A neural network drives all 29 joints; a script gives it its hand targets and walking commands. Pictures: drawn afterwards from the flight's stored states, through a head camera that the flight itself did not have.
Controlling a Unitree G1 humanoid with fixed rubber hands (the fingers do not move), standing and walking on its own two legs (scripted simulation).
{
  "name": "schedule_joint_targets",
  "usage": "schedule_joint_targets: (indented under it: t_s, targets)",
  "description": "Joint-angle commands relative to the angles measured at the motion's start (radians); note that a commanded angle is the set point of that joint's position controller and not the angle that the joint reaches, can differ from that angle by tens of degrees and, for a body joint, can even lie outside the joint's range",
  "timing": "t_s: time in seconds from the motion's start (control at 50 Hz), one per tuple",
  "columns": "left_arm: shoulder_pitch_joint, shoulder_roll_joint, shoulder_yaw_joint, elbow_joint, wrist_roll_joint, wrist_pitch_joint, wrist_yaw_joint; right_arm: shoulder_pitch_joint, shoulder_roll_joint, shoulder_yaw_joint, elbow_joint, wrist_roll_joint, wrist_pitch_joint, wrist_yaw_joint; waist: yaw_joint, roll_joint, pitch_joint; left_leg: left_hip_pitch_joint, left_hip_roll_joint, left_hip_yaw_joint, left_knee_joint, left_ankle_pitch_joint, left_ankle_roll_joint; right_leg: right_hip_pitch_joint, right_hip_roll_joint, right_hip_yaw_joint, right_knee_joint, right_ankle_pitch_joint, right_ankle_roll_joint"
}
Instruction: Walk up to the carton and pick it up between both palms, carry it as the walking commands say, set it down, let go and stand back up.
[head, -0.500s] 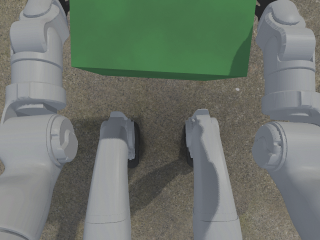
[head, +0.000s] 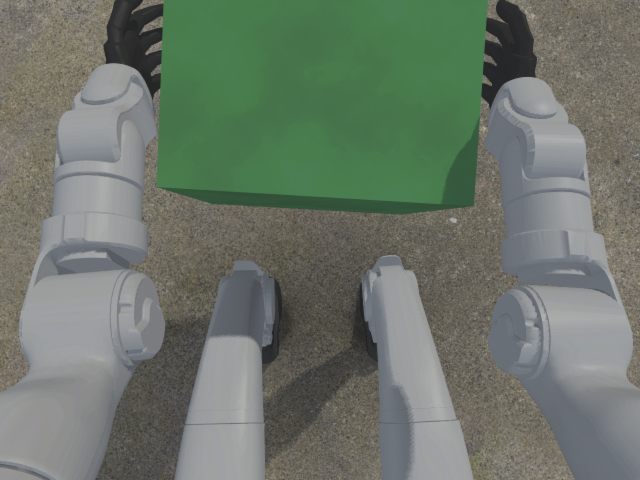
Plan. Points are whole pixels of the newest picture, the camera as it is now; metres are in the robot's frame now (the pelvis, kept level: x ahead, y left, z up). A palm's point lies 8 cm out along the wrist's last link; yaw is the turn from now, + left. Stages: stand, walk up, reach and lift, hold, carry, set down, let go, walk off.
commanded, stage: reach and lift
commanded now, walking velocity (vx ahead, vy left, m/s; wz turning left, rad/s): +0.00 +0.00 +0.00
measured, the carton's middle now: (317, 122) +0.49 +0.01 -0.13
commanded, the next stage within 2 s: none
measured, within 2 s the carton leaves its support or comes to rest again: neither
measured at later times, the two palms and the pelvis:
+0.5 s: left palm (48, 30) +0.49 +0.20 +0.07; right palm (573, 44) +0.48 -0.19 +0.06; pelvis +0.09 +0.00 +0.09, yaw +0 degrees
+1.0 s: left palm out of the picture +0.47 +0.20 +0.14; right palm out of the picture +0.45 -0.18 +0.14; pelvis +0.12 +0.01 +0.14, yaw -1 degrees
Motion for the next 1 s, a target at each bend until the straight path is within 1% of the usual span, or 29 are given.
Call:
schedule_joint_targets:
  t_s: [0.0, 0.04, 0.08, 0.1, 0.14, 0.18, 0.22, 0.24, 0.26, 0.28, 0.32, 0.34, 0.4, 0.42, 0.48, 0.52, 0.56, 0.6, 0.66, 0.68, 0.7, 0.72, 0.74, 0.76, 0.86, 0.88, 0.9, 0.92, 0.98]
  targets:
    - [-0.631, -1.247, -0.420, -0.227, -0.074, -0.022, -0.365, -0.726, 1.101, 0.537, -0.222, 0.187, -0.049, 0.425, 0.111, -0.020, -2.062, 0.488, -0.157, 0.031, -0.252, 0.128, 0.047, 0.542, 0.096, -0.093, -0.309, 0.098, -0.019]
    - [-0.621, -1.225, -0.405, -0.224, -0.062, -0.028, -0.375, -0.727, 1.106, 0.522, -0.227, 0.187, -0.053, 0.428, 0.113, -0.006, -1.984, 0.483, -0.154, 0.041, -0.270, 0.094, 0.052, 0.523, 0.095, -0.089, -0.337, 0.068, -0.018]
    - [-0.510, -1.264, -0.376, -0.117, -0.030, -0.021, -0.388, -0.645, 1.122, 0.485, -0.146, 0.147, -0.052, 0.435, 0.097, -0.023, -1.803, 0.433, -0.147, 0.025, -0.305, 0.081, 0.056, 0.468, 0.093, -0.095, -0.370, 0.053, -0.018]
    - [-0.487, -1.282, -0.373, -0.092, -0.033, -0.019, -0.398, -0.609, 1.106, 0.465, -0.133, 0.131, -0.052, 0.436, 0.069, -0.026, -1.752, 0.428, -0.140, 0.021, -0.320, 0.077, 0.055, 0.465, 0.089, -0.101, -0.382, 0.063, -0.021]
    - [-0.408, -1.268, -0.315, -0.034, 0.019, -0.017, -0.405, -0.499, 1.114, 0.381, -0.044, 0.089, -0.052, 0.439, 0.072, 0.004, -1.515, 0.368, -0.132, 0.028, -0.360, 0.078, 0.051, 0.392, 0.086, -0.094, -0.424, 0.075, -0.024]
    - [-0.338, -1.221, -0.256, -0.016, 0.064, -0.015, -0.411, -0.433, 1.114, 0.338, -0.022, 0.053, -0.047, 0.438, 0.078, -0.018, -1.399, 0.353, -0.124, 0.016, -0.386, 0.058, 0.061, 0.381, 0.081, -0.086, -0.456, 0.067, -0.020]
    - [-0.244, -1.234, -0.197, 0.028, 0.109, -0.007, -0.417, -0.355, 1.072, 0.289, -0.003, 0.003, -0.040, 0.439, 0.069, 0.003, -1.297, 0.324, -0.124, 0.015, -0.429, 0.046, 0.057, 0.381, 0.079, -0.089, -0.493, 0.065, -0.024]
    - [-0.220, -1.216, -0.176, 0.038, 0.124, 0.000, -0.423, -0.339, 1.067, 0.274, 0.014, -0.022, -0.029, 0.443, 0.088, -0.007, -1.283, 0.328, -0.122, 0.014, -0.455, 0.033, 0.054, 0.401, 0.076, -0.087, -0.515, 0.044, -0.024]
    - [-0.155, -1.180, -0.122, 0.089, 0.168, 0.011, -0.421, -0.268, 1.035, 0.215, 0.054, -0.058, -0.019, 0.444, 0.075, 0.011, -1.173, 0.302, -0.117, 0.012, -0.472, 0.026, 0.057, 0.357, 0.073, -0.095, -0.523, 0.041, -0.024]
    - [-0.169, -1.165, -0.139, 0.027, 0.171, 0.008, -0.426, -0.231, 1.052, 0.211, 0.051, -0.063, -0.015, 0.450, 0.076, 0.007, -1.216, 0.340, -0.114, 0.016, -0.485, 0.044, 0.052, 0.407, 0.075, -0.081, -0.556, 0.060, -0.031]
    - [-0.121, -1.185, -0.151, 0.002, 0.176, 0.010, -0.432, -0.174, 1.034, 0.214, 0.026, -0.073, -0.011, 0.461, 0.066, 0.023, -1.225, 0.393, -0.113, 0.009, -0.513, 0.110, 0.046, 0.452, 0.075, -0.089, -0.570, 0.135, -0.034]
    - [-0.110, -1.200, -0.183, -0.039, 0.149, 0.011, -0.439, -0.167, 1.061, 0.267, -0.011, -0.048, -0.009, 0.466, 0.078, 0.002, -1.299, 0.469, -0.116, 0.009, -0.527, 0.154, 0.044, 0.512, 0.080, -0.096, -0.587, 0.172, -0.027]
    - [-0.009, -1.226, -0.236, -0.070, 0.134, -0.004, -0.441, -0.109, 1.075, 0.338, -0.091, -0.015, -0.032, 0.471, 0.086, 0.009, -1.343, 0.552, -0.119, -0.014, -0.550, 0.337, 0.045, 0.580, 0.080, -0.083, -0.604, 0.344, -0.023]
    - [0.021, -1.231, -0.252, -0.103, 0.130, -0.009, -0.438, -0.088, 1.075, 0.373, -0.126, 0.003, -0.037, 0.472, 0.112, 0.019, -1.363, 0.599, -0.122, -0.008, -0.553, 0.418, 0.045, 0.606, 0.079, -0.064, -0.615, 0.410, -0.025]
    - [0.039, -1.263, -0.371, -0.208, 0.080, -0.034, -0.432, -0.040, 1.106, 0.472, -0.206, 0.037, -0.057, 0.470, 0.097, 0.021, -1.426, 0.669, -0.127, -0.021, -0.570, 0.542, 0.041, 0.707, 0.086, -0.053, -0.636, 0.550, -0.027]
    - [0.061, -1.247, -0.401, -0.239, 0.063, -0.045, -0.428, -0.007, 1.106, 0.507, -0.213, 0.042, -0.064, 0.466, 0.091, 0.006, -1.417, 0.700, -0.124, -0.027, -0.586, 0.580, 0.047, 0.726, 0.078, -0.037, -0.667, 0.592, -0.025]
    - [0.105, -1.272, -0.437, -0.256, 0.051, -0.046, -0.422, 0.041, 1.127, 0.521, -0.208, 0.049, -0.065, 0.460, 0.091, 0.026, -1.389, 0.725, -0.124, -0.039, -0.617, 0.600, 0.043, 0.758, 0.073, -0.033, -0.687, 0.606, -0.027]
    - [0.131, -1.272, -0.457, -0.278, 0.045, -0.050, -0.418, 0.072, 1.121, 0.525, -0.228, 0.038, -0.068, 0.456, 0.082, 0.011, -1.370, 0.762, -0.123, -0.047, -0.638, 0.625, 0.042, 0.766, 0.081, -0.036, -0.710, 0.616, -0.024]
    - [0.191, -1.270, -0.457, -0.286, 0.059, -0.052, -0.403, 0.113, 1.111, 0.519, -0.218, 0.030, -0.071, 0.455, 0.097, 0.028, -1.302, 0.821, -0.123, -0.051, -0.672, 0.643, 0.041, 0.752, 0.078, -0.029, -0.744, 0.593, -0.030]
    - [0.219, -1.289, -0.462, -0.269, 0.051, -0.045, -0.404, 0.123, 1.088, 0.513, -0.214, 0.023, -0.067, 0.452, 0.073, 0.019, -1.283, 0.850, -0.121, -0.055, -0.676, 0.643, 0.039, 0.746, 0.078, -0.042, -0.751, 0.573, -0.029]
    - [0.204, -1.284, -0.489, -0.321, 0.043, -0.046, -0.403, 0.171, 1.113, 0.520, -0.213, 0.019, -0.063, 0.452, 0.072, 0.031, -1.300, 0.872, -0.122, -0.054, -0.692, 0.673, 0.034, 0.781, 0.084, -0.041, -0.767, 0.605, -0.029]
    - [0.233, -1.264, -0.462, -0.296, 0.054, -0.040, -0.399, 0.184, 1.100, 0.513, -0.191, 0.016, -0.051, 0.450, 0.086, 0.020, -1.249, 0.865, -0.121, -0.049, -0.705, 0.627, 0.039, 0.788, 0.079, -0.037, -0.777, 0.574, -0.026]
    - [0.244, -1.269, -0.463, -0.286, 0.052, -0.035, -0.399, 0.196, 1.103, 0.512, -0.184, 0.008, -0.047, 0.449, 0.079, 0.009, -1.236, 0.884, -0.118, -0.056, -0.726, 0.625, 0.038, 0.794, 0.078, -0.039, -0.797, 0.562, -0.024]
    - [0.243, -1.267, -0.455, -0.271, 0.061, -0.030, -0.397, 0.195, 1.069, 0.476, -0.170, -0.004, -0.047, 0.452, 0.068, 0.034, -1.187, 0.881, -0.115, -0.058, -0.738, 0.608, 0.033, 0.761, 0.081, -0.041, -0.804, 0.530, -0.030]
    - [0.256, -1.257, -0.390, -0.226, 0.103, -0.014, -0.400, 0.170, 1.067, 0.450, -0.158, -0.022, -0.030, 0.456, 0.095, 0.032, -1.063, 0.874, -0.111, -0.042, -0.795, 0.461, 0.038, 0.802, 0.077, -0.044, -0.854, 0.401, -0.029]
    - [0.243, -1.261, -0.409, -0.249, 0.088, -0.015, -0.397, 0.194, 1.073, 0.442, -0.139, -0.027, -0.027, 0.459, 0.076, 0.037, -1.063, 0.908, -0.109, -0.046, -0.807, 0.475, 0.031, 0.812, 0.078, -0.050, -0.862, 0.403, -0.032]
    - [0.263, -1.245, -0.387, -0.236, 0.102, -0.012, -0.398, 0.192, 1.080, 0.443, -0.139, -0.025, -0.022, 0.460, 0.089, 0.023, -1.036, 0.896, -0.110, -0.038, -0.817, 0.453, 0.036, 0.828, 0.077, -0.048, -0.875, 0.390, -0.028]
    - [0.252, -1.230, -0.377, -0.231, 0.103, -0.009, -0.397, 0.209, 1.082, 0.436, -0.123, -0.031, -0.016, 0.458, 0.081, 0.018, -0.996, 0.884, -0.107, -0.035, -0.828, 0.418, 0.039, 0.850, 0.074, -0.043, -0.891, 0.378, -0.028]
    - [0.246, -1.257, -0.394, -0.234, 0.094, 0.001, -0.407, 0.167, 1.086, 0.470, -0.163, -0.008, -0.010, 0.460, 0.092, 0.035, -1.012, 0.920, -0.108, -0.031, -0.859, 0.406, 0.037, 0.909, 0.072, -0.042, -0.918, 0.369, -0.027]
